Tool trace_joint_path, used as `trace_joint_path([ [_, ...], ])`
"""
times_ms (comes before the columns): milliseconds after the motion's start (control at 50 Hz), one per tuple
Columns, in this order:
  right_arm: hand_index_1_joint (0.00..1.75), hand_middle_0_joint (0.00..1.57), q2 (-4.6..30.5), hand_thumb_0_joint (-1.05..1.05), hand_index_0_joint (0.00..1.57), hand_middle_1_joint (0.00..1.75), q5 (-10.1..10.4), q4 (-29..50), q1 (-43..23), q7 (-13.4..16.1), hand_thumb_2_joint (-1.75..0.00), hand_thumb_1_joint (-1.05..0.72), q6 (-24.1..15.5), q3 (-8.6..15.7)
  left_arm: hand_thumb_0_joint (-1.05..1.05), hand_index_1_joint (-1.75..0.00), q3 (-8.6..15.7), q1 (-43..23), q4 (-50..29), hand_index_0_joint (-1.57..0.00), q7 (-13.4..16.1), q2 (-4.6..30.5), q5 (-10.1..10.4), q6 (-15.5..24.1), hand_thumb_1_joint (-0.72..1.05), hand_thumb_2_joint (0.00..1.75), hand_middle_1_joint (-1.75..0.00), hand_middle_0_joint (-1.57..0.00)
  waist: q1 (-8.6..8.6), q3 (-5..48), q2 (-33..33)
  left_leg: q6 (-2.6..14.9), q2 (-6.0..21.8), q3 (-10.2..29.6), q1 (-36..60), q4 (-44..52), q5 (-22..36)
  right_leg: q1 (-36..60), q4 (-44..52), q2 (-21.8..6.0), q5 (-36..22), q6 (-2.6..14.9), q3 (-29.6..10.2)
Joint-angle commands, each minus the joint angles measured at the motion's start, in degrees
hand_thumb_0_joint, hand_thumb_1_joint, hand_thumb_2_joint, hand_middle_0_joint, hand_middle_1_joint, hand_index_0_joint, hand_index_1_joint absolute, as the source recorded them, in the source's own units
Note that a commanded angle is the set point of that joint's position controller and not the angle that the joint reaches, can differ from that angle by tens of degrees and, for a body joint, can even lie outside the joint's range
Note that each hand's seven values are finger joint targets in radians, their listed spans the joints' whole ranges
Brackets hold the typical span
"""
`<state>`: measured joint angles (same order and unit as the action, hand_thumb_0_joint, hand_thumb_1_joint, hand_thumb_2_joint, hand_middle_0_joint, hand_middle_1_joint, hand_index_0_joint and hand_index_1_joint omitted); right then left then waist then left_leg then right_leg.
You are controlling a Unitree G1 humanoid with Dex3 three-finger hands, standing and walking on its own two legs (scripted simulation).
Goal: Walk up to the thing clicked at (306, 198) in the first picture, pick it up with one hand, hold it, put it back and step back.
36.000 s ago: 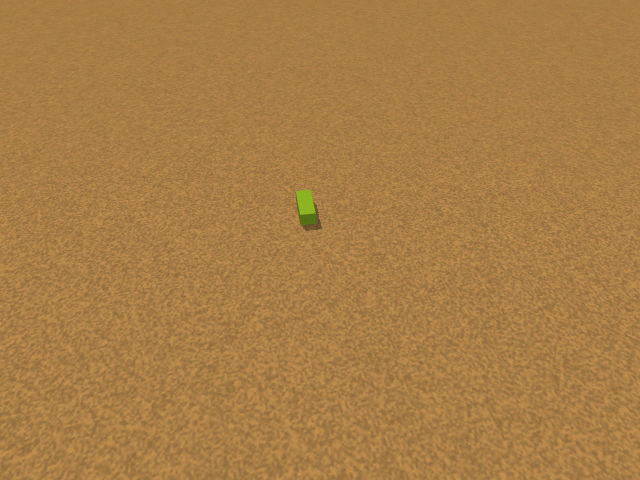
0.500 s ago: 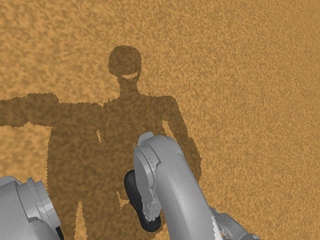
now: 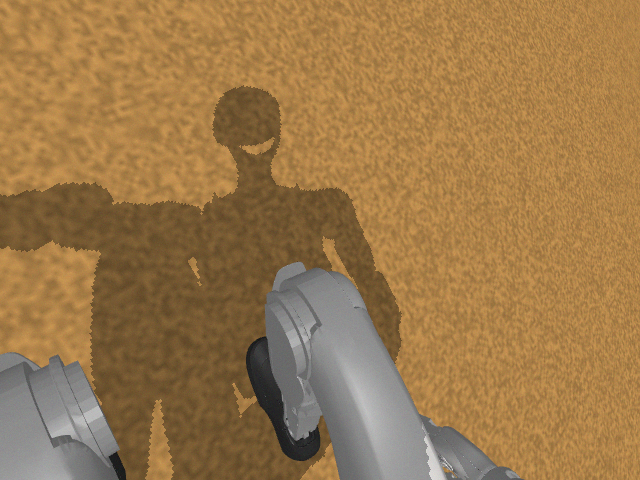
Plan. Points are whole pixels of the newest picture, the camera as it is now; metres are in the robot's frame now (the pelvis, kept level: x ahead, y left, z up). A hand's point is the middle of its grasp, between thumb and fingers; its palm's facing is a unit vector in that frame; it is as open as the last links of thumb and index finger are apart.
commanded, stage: open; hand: left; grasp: from above
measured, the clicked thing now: out of the picture +0.44 +0.37 -0.27
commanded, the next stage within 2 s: withdraw in 0.28 s
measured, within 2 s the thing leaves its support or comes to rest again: neither
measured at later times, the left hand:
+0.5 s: hand out of the picture +0.44 +0.36 -0.24, palm faces -0.42 -0.17 -0.89, open 14.0 cm
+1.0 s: hand out of the picture +0.43 +0.38 -0.06, palm faces -0.44 -0.12 -0.89, open 14.1 cm
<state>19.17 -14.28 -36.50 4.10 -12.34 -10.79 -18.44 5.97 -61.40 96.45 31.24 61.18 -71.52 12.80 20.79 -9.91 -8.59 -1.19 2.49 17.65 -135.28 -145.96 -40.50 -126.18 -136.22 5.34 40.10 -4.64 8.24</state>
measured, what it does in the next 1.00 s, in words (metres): rises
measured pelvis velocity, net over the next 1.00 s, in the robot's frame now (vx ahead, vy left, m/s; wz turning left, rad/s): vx -0.01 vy -0.01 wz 0.11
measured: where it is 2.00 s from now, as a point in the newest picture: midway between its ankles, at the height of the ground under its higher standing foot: (210, 464)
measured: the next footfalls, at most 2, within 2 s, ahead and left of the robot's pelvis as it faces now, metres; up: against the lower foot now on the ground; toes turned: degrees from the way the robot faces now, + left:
none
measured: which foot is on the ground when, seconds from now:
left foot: down 0.00-1.00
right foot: down 0.00-1.00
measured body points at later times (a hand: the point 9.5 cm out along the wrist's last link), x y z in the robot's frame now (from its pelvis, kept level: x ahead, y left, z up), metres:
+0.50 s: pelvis +0.00 +0.00 +0.00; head +0.27 +0.14 +0.33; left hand +0.46 +0.37 -0.19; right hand +0.08 -0.25 -0.06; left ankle +0.06 +0.13 -0.27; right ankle +0.11 -0.13 -0.27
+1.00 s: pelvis -0.01 -0.01 +0.05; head +0.21 +0.09 +0.43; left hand +0.45 +0.39 -0.01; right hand +0.12 -0.25 -0.05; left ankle +0.06 +0.13 -0.27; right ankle +0.11 -0.13 -0.27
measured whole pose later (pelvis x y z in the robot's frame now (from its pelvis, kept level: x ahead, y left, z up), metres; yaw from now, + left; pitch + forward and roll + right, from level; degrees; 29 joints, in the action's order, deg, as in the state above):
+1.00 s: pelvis -0.01 -0.01 +0.05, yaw +7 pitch +33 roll -10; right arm 16.7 -5.2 -35.9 7.6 -10.1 -0.1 -5.6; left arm -0.1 -55.7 69.4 6.3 46.4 -64.0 4.7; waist 11.8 3.5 1.5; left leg -0.5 2.1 10.4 -130.3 -133.3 -37.4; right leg -122.7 -128.3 1.7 39.9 -3.4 3.9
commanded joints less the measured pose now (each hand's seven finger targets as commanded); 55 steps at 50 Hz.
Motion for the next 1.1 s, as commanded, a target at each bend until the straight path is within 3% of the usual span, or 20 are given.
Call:
trace_joint_path([
  [0,0.30,0.20,19.2,0.00,0.20,0.30,0.1,-0.9,10.2,0.9,-0.90,-0.89,0.4,5.8,0.00,-1.01,0.7,-12.3,-5.4,-0.07,2.1,13.6,0.1,0.0,-0.52,0.98,-1.01,-0.07,2.39,37.5,32.2,0.83,2.1,-6.9,31.6,14.8,15.2,18.2,10.5,1.6,-18.2,5.29,8.7],
  [100,0.30,0.20,18.9,0.00,0.20,0.30,0.1,-0.5,9.8,1.0,-0.90,-0.89,0.3,5.4,0.00,-1.01,0.9,-13.8,-5.1,-0.07,2.4,14.0,0.0,0.3,-0.52,0.98,-1.01,-0.06,2.70,35.4,31.6,1.25,1.9,-7.5,29.5,14.3,12.7,17.4,11.2,1.5,-16.7,5.25,8.3],
  [120,0.30,0.20,18.6,0.00,0.20,0.30,-0.1,-0.3,9.4,1.0,-0.90,-0.89,0.2,5.4,0.00,-1.01,-0.4,-14.4,-6.3,-0.07,2.2,12.5,0.1,0.6,-0.52,0.97,-1.02,-0.06,2.83,35.8,31.2,1.27,2.0,-7.6,29.5,14.3,12.4,17.6,11.5,1.8,-16.5,5.21,8.3],
  [220,0.30,0.20,19.0,0.00,0.20,0.30,-0.1,-0.9,9.9,1.2,-0.90,-0.89,0.4,5.6,0.00,-1.01,1.0,-11.7,-3.5,-0.07,2.8,14.1,-0.6,0.4,-0.51,0.97,-1.02,-0.06,2.24,37.0,32.3,0.79,2.2,-6.9,31.7,14.9,13.6,17.6,10.6,1.5,-17.1,5.39,8.7],
  [240,0.30,0.20,18.7,0.00,0.20,0.30,-0.1,-0.7,9.8,1.1,-0.90,-0.89,0.3,5.5,0.00,-1.01,-0.2,-13.0,-4.1,-0.07,2.4,13.0,-0.4,0.3,-0.50,0.96,-1.03,-0.06,2.83,35.2,31.6,1.07,2.1,-7.3,29.9,14.5,12.6,16.7,10.9,1.6,-16.3,5.26,8.5],
  [320,0.30,0.20,18.8,0.00,0.20,0.30,-0.4,-0.1,8.9,1.4,-0.90,-0.89,0.3,5.2,0.00,-1.02,0.9,-14.8,-7.9,-0.07,3.1,14.8,0.1,0.6,-0.50,0.96,-1.03,-0.06,1.70,38.9,32.6,1.06,2.0,-7.7,31.0,14.5,13.8,19.3,11.5,1.5,-17.7,5.18,8.5],
  [360,0.30,0.20,18.8,0.00,0.20,0.30,-0.2,-0.9,9.6,1.2,-0.90,-0.89,0.2,5.4,0.00,-1.01,-0.5,-12.0,-3.7,-0.07,2.5,12.7,-0.3,0.0,-0.50,0.96,-1.03,-0.06,2.84,35.7,31.3,1.16,2.2,-7.6,29.9,14.0,13.5,17.6,10.9,1.7,-17.3,5.17,8.3],
  [380,0.30,0.20,19.2,0.00,0.20,0.30,-0.4,-1.3,10.3,1.3,-0.90,-0.89,0.4,5.4,0.00,-1.00,1.0,-12.0,-3.0,-0.08,2.8,13.7,0.2,0.0,-0.50,0.96,-1.02,-0.06,3.04,36.2,30.2,1.25,2.2,-7.2,29.1,14.2,13.2,18.1,11.3,1.7,-17.1,4.94,8.7],
  [400,0.30,0.20,19.1,0.00,0.20,0.30,-0.4,-0.7,10.1,1.5,-0.90,-0.90,0.5,5.4,0.00,-0.99,0.5,-12.6,-3.5,-0.08,2.8,13.5,0.2,0.1,-0.50,0.97,-1.01,-0.07,3.25,35.8,29.9,1.30,2.1,-7.3,28.6,14.5,11.9,18.4,11.7,1.7,-16.3,5.07,8.4],
  [420,0.30,0.20,19.0,0.00,0.20,0.30,-0.4,-0.3,10.4,1.4,-0.90,-0.90,0.3,5.6,0.00,-1.00,0.2,-15.4,-7.8,-0.08,2.6,13.8,-0.1,0.4,-0.50,0.97,-1.01,-0.07,3.00,36.5,32.4,1.15,2.0,-7.5,30.2,14.8,12.6,18.5,11.6,1.5,-16.8,5.19,8.3],
  [440,0.30,0.20,18.5,0.00,0.20,0.30,-0.1,-0.2,9.4,1.5,-0.90,-0.90,0.3,5.6,0.00,-1.00,0.4,-17.4,-12.3,-0.08,2.6,14.6,0.0,0.6,-0.51,0.97,-1.02,-0.07,1.21,39.2,35.0,0.67,2.1,-7.4,33.0,15.2,14.2,18.2,11.1,1.4,-17.8,5.49,8.3],
  [520,0.30,0.20,18.4,0.00,0.20,0.30,0.3,-0.1,9.8,1.1,-0.90,-0.90,0.7,7.1,0.00,-0.99,2.2,-13.2,-15.3,-0.08,1.6,14.4,-0.1,-0.5,-0.51,0.97,-1.01,-0.07,-0.10,43.9,38.1,0.22,1.8,-8.0,35.6,15.6,18.0,19.2,10.2,1.0,-20.4,5.59,8.3],
  [580,0.30,0.20,17.7,0.00,0.20,0.30,1.1,-0.1,10.1,0.5,-0.90,-0.90,1.4,9.0,0.00,-0.99,3.5,-13.0,-22.1,-0.07,0.5,13.4,0.5,-2.3,-0.51,0.98,-1.00,-0.06,-2.72,48.9,42.4,-0.13,1.7,-8.5,38.7,16.6,20.3,17.4,10.1,0.9,-21.1,6.02,7.6],
  [620,0.30,0.20,17.0,0.00,0.20,0.30,2.0,0.2,10.2,0.0,-0.90,-0.90,2.0,10.7,0.00,-0.99,3.7,-10.4,-24.5,-0.07,-0.7,11.1,1.4,-4.1,-0.52,0.98,-1.00,-0.06,-4.40,49.2,43.2,-0.10,1.3,-9.3,38.3,17.6,19.6,15.7,10.4,0.6,-20.5,6.29,6.9],
  [720,0.30,0.20,15.2,0.00,0.20,0.30,5.2,0.1,12.5,-0.6,-0.90,-0.90,4.4,14.7,0.00,-0.99,1.8,-11.3,-33.0,-0.07,-7.6,5.1,3.5,-7.6,-0.52,0.99,-1.00,-0.07,-5.85,51.5,39.3,0.91,0.4,-10.7,35.7,20.4,15.5,14.7,13.3,-0.2,-17.7,6.39,4.5],
  [760,0.30,0.20,14.4,0.00,0.20,0.30,6.5,0.3,13.9,-0.5,-0.90,-0.90,5.8,16.1,0.00,-0.99,0.0,-10.5,-34.2,-0.07,-11.1,2.1,4.8,-8.8,-0.53,1.00,-0.99,-0.07,-5.81,52.9,34.8,1.51,0.1,-11.2,35.3,22.2,14.3,17.5,15.6,-0.2,-17.1,6.32,3.7],
  [800,0.30,0.20,13.9,0.00,0.20,0.30,7.6,0.2,15.1,0.1,-0.90,-0.90,7.4,17.2,0.00,-1.00,-1.5,-11.5,-34.1,-0.07,-15.1,0.1,6.0,-9.4,-0.53,1.00,-1.00,-0.07,-4.86,51.3,30.8,2.07,-0.1,-11.4,33.4,23.7,12.0,18.8,18.0,-0.3,-15.4,6.14,2.8],
  [900,0.30,0.20,13.2,0.00,0.20,0.30,9.0,0.9,16.0,2.9,-0.90,-0.89,10.7,18.3,0.00,-1.00,-5.1,-10.6,-35.1,-0.07,-23.6,-4.3,7.6,-8.6,-0.52,1.01,-1.00,-0.07,-4.89,45.9,23.5,2.57,-1.0,-11.7,30.9,26.0,8.7,18.3,21.7,-1.1,-11.0,6.98,1.6],
  [1000,0.30,0.20,12.0,0.00,0.20,0.30,9.7,1.8,15.6,5.7,-0.90,-0.89,12.3,17.6,0.00,-0.99,-4.8,-9.6,-32.8,-0.07,-26.0,-3.9,8.3,-6.0,-0.50,1.00,-0.99,-0.08,-5.88,43.0,18.8,2.78,-1.5,-12.4,30.2,27.4,8.6,18.9,23.6,-2.0,-9.8,6.92,0.5],
  [1080,0.30,0.20,10.3,0.00,0.20,0.30,9.0,1.7,14.7,7.0,-0.90,-0.89,12.7,15.9,0.00,-0.99,-3.9,-11.6,-31.5,-0.08,-24.4,-1.5,7.3,-2.8,-0.49,0.99,-0.99,-0.08,-6.41,43.7,19.0,3.15,-1.5,-13.9,28.3,26.8,8.1,21.3,24.0,-2.0,-9.4,6.22,-0.7],
])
